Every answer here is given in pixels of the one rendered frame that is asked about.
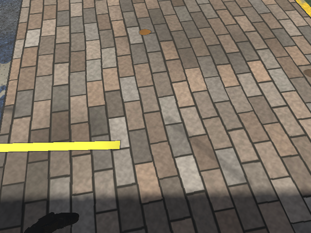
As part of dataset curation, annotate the left robot hand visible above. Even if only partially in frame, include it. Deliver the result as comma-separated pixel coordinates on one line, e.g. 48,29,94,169
22,212,80,233

